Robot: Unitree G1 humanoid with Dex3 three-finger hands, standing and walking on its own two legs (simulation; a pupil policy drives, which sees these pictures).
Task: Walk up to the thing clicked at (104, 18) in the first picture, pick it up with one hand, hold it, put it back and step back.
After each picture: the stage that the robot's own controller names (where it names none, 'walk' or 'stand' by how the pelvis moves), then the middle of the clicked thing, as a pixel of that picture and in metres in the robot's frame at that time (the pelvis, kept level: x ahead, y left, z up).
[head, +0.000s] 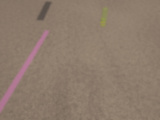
stand; (104, 17) +1.78 -0.29 -0.66
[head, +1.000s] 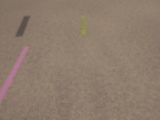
walk; (83, 25) +1.67 +0.09 -0.63
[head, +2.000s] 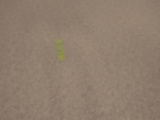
walk; (60, 50) +1.11 +0.27 -0.64
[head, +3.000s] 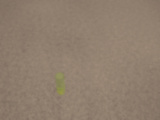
walk; (60, 84) +0.70 +0.18 -0.63
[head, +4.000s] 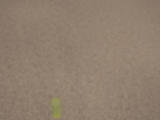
walk; (56, 108) +0.47 +0.12 -0.64
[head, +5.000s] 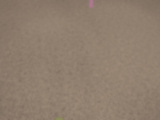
stand; out of the picture +0.40 +0.14 -0.64
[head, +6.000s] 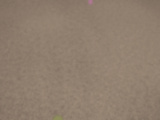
stand; out of the picture +0.40 +0.15 -0.65
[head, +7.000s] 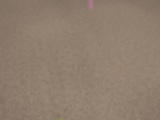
stand; out of the picture +0.41 +0.15 -0.66
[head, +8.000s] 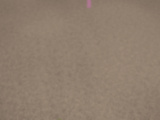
stand; out of the picture +0.39 +0.16 -0.66
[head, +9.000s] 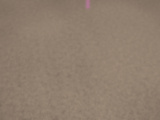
go down; out of the picture +0.38 +0.16 -0.66
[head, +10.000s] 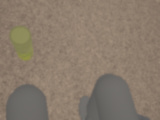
go down; (23, 46) +0.49 +0.15 -0.28
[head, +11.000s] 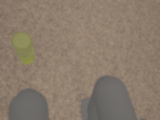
approach; (25, 50) +0.49 +0.15 -0.29
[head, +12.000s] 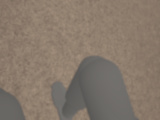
close in; out of the picture +0.49 +0.20 -0.19
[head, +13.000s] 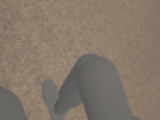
close; out of the picture +0.49 +0.21 -0.19
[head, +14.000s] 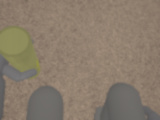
lift; (24, 59) +0.38 +0.19 -0.02
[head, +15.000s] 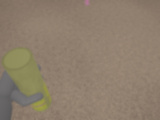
hold; (32, 84) +0.31 +0.16 +0.09
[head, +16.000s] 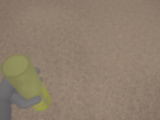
hold; (31, 87) +0.31 +0.17 +0.04
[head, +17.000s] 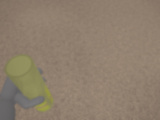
hold; (34, 88) +0.31 +0.16 +0.04
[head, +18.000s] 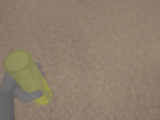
crouch; (33, 82) +0.34 +0.16 +0.01
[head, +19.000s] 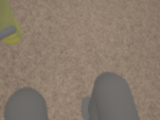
lower; (0, 18) +0.52 +0.17 -0.03
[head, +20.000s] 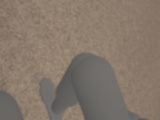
lower; out of the picture +0.48 +0.22 -0.19
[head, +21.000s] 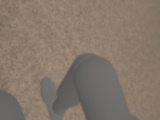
lower; out of the picture +0.48 +0.22 -0.19
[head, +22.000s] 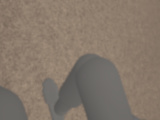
lower; out of the picture +0.47 +0.22 -0.19
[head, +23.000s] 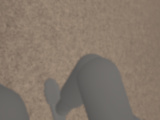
lower; out of the picture +0.47 +0.22 -0.19
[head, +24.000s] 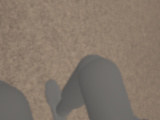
open; out of the picture +0.46 +0.19 -0.19
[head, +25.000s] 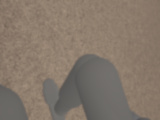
withdraw; out of the picture +0.46 +0.19 -0.19
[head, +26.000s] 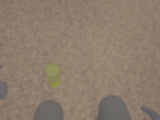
walk; (54, 76) +0.44 +0.11 -0.40
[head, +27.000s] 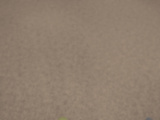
stand; out of the picture +0.38 +0.11 -0.60
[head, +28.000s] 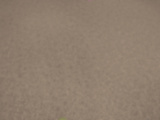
stand; out of the picture +0.37 +0.12 -0.60
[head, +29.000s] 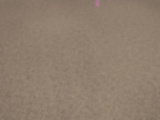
stand; out of the picture +0.37 +0.10 -0.64
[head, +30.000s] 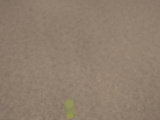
walk; (69, 109) +0.43 +0.06 -0.63
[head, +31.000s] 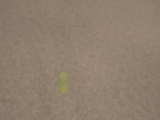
walk; (63, 82) +0.61 +0.10 -0.64
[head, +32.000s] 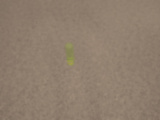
walk; (70, 54) +0.93 +0.15 -0.63
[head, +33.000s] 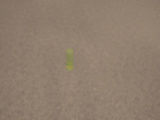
stand; (70, 60) +1.01 +0.12 -0.64
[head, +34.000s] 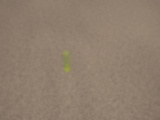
stand; (66, 62) +1.01 +0.14 -0.66
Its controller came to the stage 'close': yes
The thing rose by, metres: 0.69
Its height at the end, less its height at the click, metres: +0.00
